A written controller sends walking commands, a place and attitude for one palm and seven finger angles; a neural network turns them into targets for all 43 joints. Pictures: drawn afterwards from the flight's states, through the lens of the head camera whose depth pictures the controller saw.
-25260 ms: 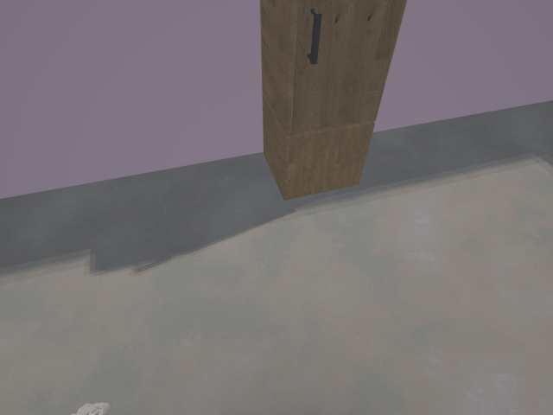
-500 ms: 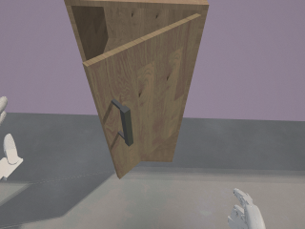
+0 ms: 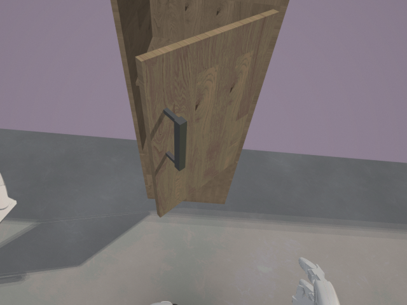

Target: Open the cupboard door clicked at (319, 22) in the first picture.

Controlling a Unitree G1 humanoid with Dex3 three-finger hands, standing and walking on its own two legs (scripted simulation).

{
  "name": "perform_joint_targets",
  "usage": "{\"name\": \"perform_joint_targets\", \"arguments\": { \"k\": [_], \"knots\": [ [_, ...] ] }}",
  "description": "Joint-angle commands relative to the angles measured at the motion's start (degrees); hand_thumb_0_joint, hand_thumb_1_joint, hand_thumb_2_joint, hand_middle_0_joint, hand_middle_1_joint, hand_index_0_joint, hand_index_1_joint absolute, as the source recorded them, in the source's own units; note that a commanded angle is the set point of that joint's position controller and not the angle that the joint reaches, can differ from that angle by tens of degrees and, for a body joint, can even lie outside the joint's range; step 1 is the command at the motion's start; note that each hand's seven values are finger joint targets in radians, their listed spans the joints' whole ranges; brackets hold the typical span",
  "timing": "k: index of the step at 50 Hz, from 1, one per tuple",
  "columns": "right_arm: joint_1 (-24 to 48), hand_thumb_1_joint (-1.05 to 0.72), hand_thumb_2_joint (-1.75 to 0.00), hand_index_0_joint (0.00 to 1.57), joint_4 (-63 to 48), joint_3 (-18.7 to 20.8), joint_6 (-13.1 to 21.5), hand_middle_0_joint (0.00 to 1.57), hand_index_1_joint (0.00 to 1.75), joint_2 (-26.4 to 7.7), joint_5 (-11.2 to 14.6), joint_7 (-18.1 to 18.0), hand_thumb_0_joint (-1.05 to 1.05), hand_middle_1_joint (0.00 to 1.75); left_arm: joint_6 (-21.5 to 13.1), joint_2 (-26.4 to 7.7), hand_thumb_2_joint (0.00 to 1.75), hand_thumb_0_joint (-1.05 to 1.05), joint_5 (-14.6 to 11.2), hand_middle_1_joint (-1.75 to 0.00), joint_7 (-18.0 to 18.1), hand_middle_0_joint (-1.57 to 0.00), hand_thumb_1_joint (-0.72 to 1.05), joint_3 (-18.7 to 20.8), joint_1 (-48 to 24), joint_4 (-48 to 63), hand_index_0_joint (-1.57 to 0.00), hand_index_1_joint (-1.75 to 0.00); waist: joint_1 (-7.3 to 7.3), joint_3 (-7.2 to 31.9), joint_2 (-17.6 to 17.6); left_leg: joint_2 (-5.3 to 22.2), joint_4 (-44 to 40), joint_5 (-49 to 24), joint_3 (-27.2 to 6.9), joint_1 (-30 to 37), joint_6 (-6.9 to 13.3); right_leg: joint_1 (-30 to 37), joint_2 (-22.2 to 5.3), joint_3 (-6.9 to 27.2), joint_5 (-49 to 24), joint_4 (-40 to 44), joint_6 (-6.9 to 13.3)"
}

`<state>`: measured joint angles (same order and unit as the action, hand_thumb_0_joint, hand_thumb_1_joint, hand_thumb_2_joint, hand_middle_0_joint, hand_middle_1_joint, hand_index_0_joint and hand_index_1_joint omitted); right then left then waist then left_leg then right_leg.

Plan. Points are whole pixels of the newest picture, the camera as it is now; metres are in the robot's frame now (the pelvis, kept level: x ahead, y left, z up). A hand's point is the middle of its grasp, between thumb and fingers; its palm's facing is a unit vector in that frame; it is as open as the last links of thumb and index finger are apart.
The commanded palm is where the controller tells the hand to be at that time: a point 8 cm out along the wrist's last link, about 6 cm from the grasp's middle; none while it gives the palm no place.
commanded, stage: step back with the hand held close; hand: left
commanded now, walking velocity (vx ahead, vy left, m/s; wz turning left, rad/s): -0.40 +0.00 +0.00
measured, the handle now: (174, 141) +0.44 +0.11 +0.05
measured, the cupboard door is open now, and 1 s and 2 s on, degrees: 45 45 45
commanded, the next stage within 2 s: stop stepping back and stand still in 0.14 s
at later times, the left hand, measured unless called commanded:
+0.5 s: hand (28, 283) +0.12 +0.22 +0.16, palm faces +0.33 -0.82 -0.47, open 7.4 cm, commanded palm +0.06 +0.26 +0.18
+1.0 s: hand out of the picture +0.07 +0.22 +0.16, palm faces +0.35 -0.82 -0.45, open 7.4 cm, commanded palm +0.02 +0.27 +0.18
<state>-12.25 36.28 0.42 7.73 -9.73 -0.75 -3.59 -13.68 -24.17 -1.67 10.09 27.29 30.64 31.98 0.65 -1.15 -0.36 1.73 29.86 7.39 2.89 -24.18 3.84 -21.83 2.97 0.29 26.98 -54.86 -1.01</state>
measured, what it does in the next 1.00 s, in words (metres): walks backwards: right foot, then left foot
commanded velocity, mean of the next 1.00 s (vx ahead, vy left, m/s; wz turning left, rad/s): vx -0.01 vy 0.02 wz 0.01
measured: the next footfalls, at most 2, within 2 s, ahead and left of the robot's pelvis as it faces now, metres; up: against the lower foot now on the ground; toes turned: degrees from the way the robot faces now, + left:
right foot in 0.18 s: -0.12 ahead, -0.14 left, +0.00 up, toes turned -4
left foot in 0.34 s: +0.04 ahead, +0.06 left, +0.00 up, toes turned -3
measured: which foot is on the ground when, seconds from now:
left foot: down 0.00-0.22, up 0.24-0.32, down 0.34-0.54, up 0.56-0.66, down 0.68-1.00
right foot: up 0.00-0.16, down 0.18-1.00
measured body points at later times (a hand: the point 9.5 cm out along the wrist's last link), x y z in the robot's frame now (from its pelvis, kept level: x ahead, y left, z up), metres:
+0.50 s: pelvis -0.10 -0.03 +0.00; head -0.09 -0.02 +0.45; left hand +0.10 +0.26 +0.18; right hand +0.04 -0.30 -0.07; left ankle +0.00 +0.06 -0.73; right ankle -0.16 -0.14 -0.73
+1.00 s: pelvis -0.13 -0.03 +0.00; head -0.14 -0.02 +0.45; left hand +0.05 +0.26 +0.18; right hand +0.02 -0.25 -0.08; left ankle -0.07 +0.07 -0.73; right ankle -0.16 -0.14 -0.73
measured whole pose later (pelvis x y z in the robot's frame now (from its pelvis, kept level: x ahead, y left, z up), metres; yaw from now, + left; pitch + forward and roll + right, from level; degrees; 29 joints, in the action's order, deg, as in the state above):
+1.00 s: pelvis -0.13 -0.03 +0.00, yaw -3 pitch +0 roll -2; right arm -12.6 36.7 -2.5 8.4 -10.1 -0.5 -3.9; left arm -12.0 -22.7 -1.9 7.6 22.2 32.7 25.9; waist -0.5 0.8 0.5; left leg 0.3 27.3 9.0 -0.3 -18.1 1.1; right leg -9.3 1.5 -1.9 14.7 -24.1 0.5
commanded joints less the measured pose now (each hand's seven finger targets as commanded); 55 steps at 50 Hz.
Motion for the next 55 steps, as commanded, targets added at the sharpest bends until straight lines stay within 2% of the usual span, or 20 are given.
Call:
{"name": "perform_joint_targets", "arguments": {
  "k": [1,4,7,10,11,13,15,17,20,23,25,26,28,30,32,35,38,43,48,55],
  "knots": [
    [5.1,-0.9,-0.9,0.2,-7.3,2.9,4.2,0.2,0.3,-9.6,-0.3,0.0,0.0,0.3,-2.0,-6.7,0.9,0.0,-0.6,-0.3,-0.1,-0.2,0.9,0.8,-4.4,11.4,-0.2,-0.3,-0.7,9.6,12.2,13.2,-19.3,4.1,-12.9,14.8,2.0,2.8,-0.2,-2.2,2.8,13.9,0.6],
    [5.7,-0.9,-0.9,0.2,-7.1,2.7,3.9,0.2,0.3,-9.7,-0.5,0.3,0.0,0.3,-1.7,-8.3,0.9,0.0,-1.6,-0.3,-0.6,-0.2,0.9,1.8,-3.4,12.4,-0.2,-0.3,0.08,13.2,14.2,11.2,-17.9,-6.1,-10.0,19.4,-0.4,7.6,0.3,-3.6,-2.4,27.2,1.7],
    [7.0,-0.9,-0.9,0.2,-8.3,2.4,1.6,0.2,0.3,-9.3,-0.7,0.6,0.0,0.3,-2.6,-12.8,0.9,0.0,-2.5,-0.3,-1.9,-0.2,0.9,6.0,1.1,13.8,-0.2,-0.3,0.94,15.6,9.4,8.4,-10.3,-16.0,-6.2,21.5,-2.6,10.0,-2.8,-1.4,-16.5,39.0,3.0],
    [8.7,-0.9,-0.9,0.2,-9.8,1.5,0.5,0.2,0.3,-7.7,0.4,0.1,0.0,0.3,-3.9,-15.3,0.9,0.0,-3.3,-0.3,-1.9,-0.2,0.9,8.6,0.4,13.3,-0.2,-0.3,0.57,14.3,-3.7,1.8,2.6,-1.6,1.3,20.1,-4.5,3.5,-13.6,5.3,-34.7,38.8,5.0],
    [8.9,-0.9,-0.9,0.2,-10.0,2.1,0.8,0.2,0.3,-8.1,1.7,-0.4,0.0,0.3,-3.4,-13.4,0.9,0.0,-3.5,-0.3,-2.1,-0.2,0.9,7.0,0.5,12.4,-0.2,-0.3,0.5,13.4,-8.8,-1.2,8.7,5.1,0.4,15.9,-4.5,4.3,-15.0,4.5,-42.0,37.6,5.0],
    [9.2,-0.9,-0.9,0.2,-10.9,1.1,0.1,0.2,0.3,-7.1,1.6,-0.8,0.0,0.3,-1.8,-14.0,0.9,0.0,-2.7,-0.3,-2.1,-0.2,0.9,8.4,5.3,8.9,-0.2,-0.3,0.0,10.8,-9.3,-1.6,13.5,9.1,-1.8,6.5,-4.3,8.2,-16.8,5.1,-51.2,33.1,6.4],
    [8.1,-0.9,-0.9,0.2,-10.7,0.3,-1.0,0.2,0.3,-7.7,1.3,-1.3,0.0,0.3,-0.4,-11.8,0.9,0.0,-2.3,-0.3,-1.9,-0.2,0.9,6.7,4.8,7.8,-0.2,-0.3,-1.47,8.3,-3.4,-0.7,3.0,0.0,-2.3,7.2,-3.9,10.5,-13.1,2.6,-47.9,30.1,4.0],
    [7.5,-0.9,-0.9,0.2,-10.3,1.2,-0.3,0.2,0.3,-10.1,1.7,-2.2,0.0,0.3,0.3,-12.0,0.9,0.0,-2.7,-0.3,-1.8,-0.2,0.9,5.6,0.9,9.0,-0.2,-0.3,-1.5,8.4,3.2,3.3,-5.5,-17.8,-5.8,17.4,-2.4,6.0,-6.8,-2.0,-31.0,27.6,0.0],
    [5.8,-0.9,-0.9,0.2,-10.3,1.3,1.4,0.2,0.3,-10.4,0.7,-2.1,0.0,0.3,-0.1,-11.4,0.9,0.0,-2.2,-0.3,-1.3,-0.2,0.9,4.7,2.6,8.5,-0.2,-0.3,-0.58,10.6,13.2,8.4,-13.3,-10.0,-15.2,16.7,0.5,7.2,-1.7,-1.6,-6.4,24.5,0.0],
    [6.8,-0.9,-0.9,0.2,-10.7,1.2,2.3,0.2,0.3,-10.5,0.5,-1.8,0.0,0.3,-0.4,-10.7,0.9,0.0,-1.5,-0.3,-0.9,-0.2,0.9,4.3,1.5,10.4,-0.2,-0.3,-0.49,5.9,10.3,6.0,-18.9,19.8,-13.8,3.7,-0.7,14.7,-2.0,-1.6,-4.8,30.2,1.7],
    [6.7,-0.9,-0.9,0.2,-10.9,1.6,1.9,0.2,0.3,-9.9,0.5,-1.4,0.0,0.3,0.0,-10.4,0.9,0.0,-1.4,-0.3,-0.9,-0.2,0.9,4.2,3.7,9.1,-0.2,-0.3,-1.01,4.8,2.7,0.3,-8.7,16.7,-7.1,5.3,-3.5,9.6,-5.7,2.5,3.4,39.2,3.7],
    [6.0,-0.9,-0.9,0.2,-10.2,2.0,1.6,0.2,0.3,-9.7,0.5,-1.3,0.0,0.3,-0.2,-10.9,0.9,0.0,-1.4,-0.3,-0.8,-0.2,0.9,4.3,3.7,9.4,-0.2,-0.3,-1.23,4.3,-3.2,-2.1,2.8,11.4,-4.3,10.6,-4.7,0.8,-11.2,8.9,9.3,44.8,6.3],
    [5.1,-0.9,-0.9,0.2,-8.3,2.0,1.1,0.2,0.3,-9.6,0.3,-1.2,0.0,0.3,0.0,-10.7,0.9,0.0,-1.3,-0.3,-0.4,-0.2,0.9,4.2,1.1,8.8,-0.2,-0.3,-1.33,2.2,-6.8,-1.6,16.4,7.6,-5.0,7.8,-4.4,-3.2,-18.4,14.5,4.2,46.0,9.9],
    [4.3,-0.9,-0.9,0.2,-7.2,1.5,1.7,0.2,0.3,-9.3,0.5,-1.3,0.0,0.3,-0.5,-9.6,0.9,0.0,-0.5,-0.3,-0.2,-0.2,0.9,2.8,-3.9,6.2,-0.2,-0.3,-1.99,0.8,-3.1,0.4,11.1,9.6,-5.2,5.4,-3.5,1.3,-16.8,9.7,-5.4,41.2,8.1],
    [4.7,-0.9,-0.9,0.2,-6.8,1.5,2.4,0.2,0.3,-9.6,0.6,-2.0,0.0,0.3,-0.9,-9.6,0.9,0.0,0.0,-0.3,-0.2,-0.2,0.9,2.1,-7.7,4.0,-0.2,-0.3,-2.11,-1.1,0.5,0.5,-1.1,6.4,-4.4,10.6,-2.8,0.7,-12.4,6.0,-4.1,38.4,4.9],
    [4.3,-0.9,-0.9,0.2,-7.4,1.5,3.1,0.2,0.3,-10.2,0.8,-2.1,0.0,0.3,-1.6,-8.9,0.9,0.0,0.1,-0.3,-0.6,-0.2,0.9,2.1,-5.1,1.8,-0.2,-0.3,-1.04,0.8,5.2,3.0,-5.9,1.0,-8.3,12.1,-0.8,5.4,-5.9,3.0,-14.7,32.8,2.2],
    [4.7,-0.9,-0.9,0.2,-7.7,0.6,3.6,0.2,0.3,-9.3,0.4,-1.9,0.0,0.3,-2.1,-9.1,0.9,0.0,-0.1,-0.3,-1.2,-0.2,0.9,2.2,-5.5,5.4,-0.2,-0.3,-0.72,3.9,7.6,6.2,-13.3,4.1,-14.3,9.5,-0.3,10.4,-3.1,-1.4,-12.7,26.9,0.3],
    [5.3,-0.9,-0.9,0.2,-8.4,0.4,4.3,0.2,0.3,-9.0,0.4,-1.3,0.0,0.3,-1.8,-7.8,0.9,0.0,-0.1,-0.3,-1.2,-0.2,0.9,2.2,-1.1,5.6,-0.2,-0.3,-0.56,4.0,6.3,4.0,-14.2,14.2,-10.4,5.2,-1.4,14.1,-4.0,0.0,-11.1,32.2,0.9],
    [5.3,-0.9,-0.9,0.2,-8.1,0.8,3.2,0.2,0.3,-8.5,0.2,-1.1,0.0,0.3,-1.4,-8.6,0.9,0.0,-0.7,-0.3,-1.2,-0.2,0.9,3.0,-0.4,3.6,-0.2,-0.3,-1.17,3.8,1.0,0.9,-6.0,7.4,-6.5,11.0,-3.1,7.1,-7.0,4.3,-8.6,39.4,2.7],
    [5.5,-0.9,-0.9,0.2,-8.1,0.8,3.5,0.2,0.3,-8.7,0.4,-1.8,0.0,0.3,-1.0,-8.4,0.9,0.0,-0.2,-0.3,-1.2,-0.2,0.9,1.8,-4.6,4.1,-0.2,-0.3,-0.83,4.8,5.0,2.4,-10.6,4.9,-7.9,13.2,-2.7,9.3,-4.1,0.9,-13.1,36.4,1.1]
  ]
}}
